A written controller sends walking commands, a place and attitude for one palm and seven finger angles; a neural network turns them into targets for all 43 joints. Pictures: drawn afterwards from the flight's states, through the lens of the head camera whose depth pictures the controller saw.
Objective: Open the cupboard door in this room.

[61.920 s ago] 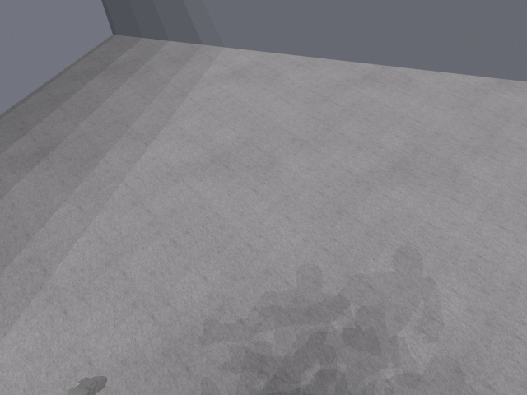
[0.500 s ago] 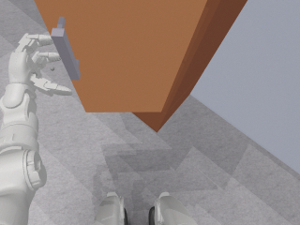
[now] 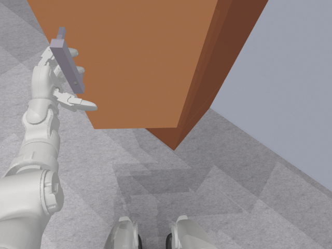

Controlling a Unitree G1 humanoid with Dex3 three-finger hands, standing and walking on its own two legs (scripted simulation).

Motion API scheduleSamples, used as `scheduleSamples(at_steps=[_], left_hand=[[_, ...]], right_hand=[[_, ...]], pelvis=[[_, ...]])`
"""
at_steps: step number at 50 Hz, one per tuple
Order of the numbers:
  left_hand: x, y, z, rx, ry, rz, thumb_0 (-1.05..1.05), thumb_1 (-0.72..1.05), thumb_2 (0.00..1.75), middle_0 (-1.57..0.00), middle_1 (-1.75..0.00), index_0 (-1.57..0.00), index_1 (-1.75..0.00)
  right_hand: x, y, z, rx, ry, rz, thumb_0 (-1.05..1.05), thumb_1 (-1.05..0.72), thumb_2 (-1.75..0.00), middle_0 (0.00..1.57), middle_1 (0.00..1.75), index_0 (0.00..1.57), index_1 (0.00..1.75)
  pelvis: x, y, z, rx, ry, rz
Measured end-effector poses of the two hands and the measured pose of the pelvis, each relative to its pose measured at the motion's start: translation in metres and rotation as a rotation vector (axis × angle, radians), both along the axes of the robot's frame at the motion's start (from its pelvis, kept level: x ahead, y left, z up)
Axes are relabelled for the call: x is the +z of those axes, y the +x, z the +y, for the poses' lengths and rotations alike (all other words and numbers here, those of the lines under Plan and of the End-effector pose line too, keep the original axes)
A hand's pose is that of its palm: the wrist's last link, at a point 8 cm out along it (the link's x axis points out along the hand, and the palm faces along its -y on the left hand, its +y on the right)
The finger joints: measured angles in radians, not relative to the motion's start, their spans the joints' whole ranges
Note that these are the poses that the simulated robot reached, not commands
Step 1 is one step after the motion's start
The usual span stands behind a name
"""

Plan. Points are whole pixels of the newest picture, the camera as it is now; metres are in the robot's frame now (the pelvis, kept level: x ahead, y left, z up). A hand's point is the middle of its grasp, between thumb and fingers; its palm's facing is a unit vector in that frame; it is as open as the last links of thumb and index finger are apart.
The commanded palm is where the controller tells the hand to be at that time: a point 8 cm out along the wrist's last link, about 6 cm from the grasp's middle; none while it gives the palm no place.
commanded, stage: slide the fingers in behind the handle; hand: left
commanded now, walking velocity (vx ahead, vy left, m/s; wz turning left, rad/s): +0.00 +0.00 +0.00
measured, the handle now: (71, 63) +0.54 +0.19 +0.06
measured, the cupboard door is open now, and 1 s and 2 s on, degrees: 42 42 74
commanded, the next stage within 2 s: close the thumb around the handle in 0.42 s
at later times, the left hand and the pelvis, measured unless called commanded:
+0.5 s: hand (74, 83) +0.49 +0.18 +0.06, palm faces +0.02 -1.00 -0.01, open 14.0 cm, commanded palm +0.47 +0.23 +0.06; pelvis +0.00 -0.01 +0.00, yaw +0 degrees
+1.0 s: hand (72, 82) +0.49 +0.19 +0.06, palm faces +0.01 -1.00 +0.00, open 7.9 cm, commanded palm +0.47 +0.22 +0.06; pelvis +0.00 +0.00 +0.00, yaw +0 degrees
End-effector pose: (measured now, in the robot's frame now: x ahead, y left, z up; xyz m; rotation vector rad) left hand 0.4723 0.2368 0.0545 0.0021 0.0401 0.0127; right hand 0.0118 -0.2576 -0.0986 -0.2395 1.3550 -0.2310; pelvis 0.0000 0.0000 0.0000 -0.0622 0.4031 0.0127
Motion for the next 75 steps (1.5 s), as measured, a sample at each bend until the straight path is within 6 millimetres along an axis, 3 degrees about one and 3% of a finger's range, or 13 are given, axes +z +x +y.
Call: scheduleSamples(at_steps=[9,31,39,55,75], left_hand=[[0.001,0.002,-0.007,0.007,0.014,-0.011,-0.01,-0.5,0.3,-0.3,-1.2,-0.3,-1.21],[0.003,-0.004,0.002,0.007,0.004,-0.01,-0.01,-0.47,0.31,-0.3,-1.2,-0.3,-1.21],[0.001,0.0,0.004,0.0,0.001,-0.008,-0.01,-0.2,0.43,-0.32,-1.23,-0.32,-1.23],[0.002,-0.002,-0.002,-0.023,-0.001,-0.016,0.0,0.61,0.77,-0.38,-1.32,-0.37,-1.32],[0.002,-0.01,-0.011,0.008,0.002,-0.027,0.0,0.7,0.81,-0.33,-1.33,-0.33,-1.35]], right_hand=[[-0.003,-0.004,-0.007,-0.006,0.001,0.005,0.0,-0.91,-0.9,0.2,0.3,0.2,0.3],[-0.001,0.002,-0.018,0.006,-0.022,-0.017,0.0,-0.91,-0.9,0.2,0.3,0.2,0.3],[-0.002,0.001,-0.014,0.002,-0.024,-0.013,0.0,-0.91,-0.9,0.2,0.3,0.2,0.3],[-0.002,-0.003,0.001,-0.001,0.0,0.005,0.01,-0.91,-0.9,0.2,0.3,0.2,0.3],[-0.003,-0.007,0.001,-0.013,0.01,-0.008,0.01,-0.91,-0.9,0.2,0.3,0.2,0.3]], pelvis=[[-0.002,-0.001,-0.006,-0.003,0.007,0.004],[-0.002,-0.003,-0.011,0.003,0.007,0.003],[-0.003,-0.003,-0.008,-0.001,0.003,0.008],[-0.001,0.0,0.002,0.0,-0.002,0.0],[-0.001,-0.004,0.002,-0.01,0.007,-0.008]])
